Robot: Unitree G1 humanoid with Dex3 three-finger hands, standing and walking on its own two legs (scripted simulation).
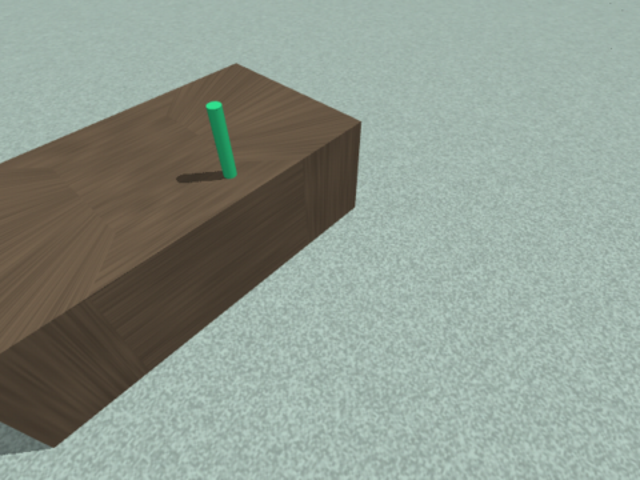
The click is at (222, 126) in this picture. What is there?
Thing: slim round
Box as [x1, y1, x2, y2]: [206, 101, 236, 178]
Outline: 213,101 209,102 206,105 206,108 223,174 225,177 230,178 235,176 236,171 221,103
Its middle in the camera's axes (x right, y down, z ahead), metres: -0.30 -0.30 +1.18
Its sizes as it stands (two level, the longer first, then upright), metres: 0.044 0.044 0.247
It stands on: a support 0.45 m high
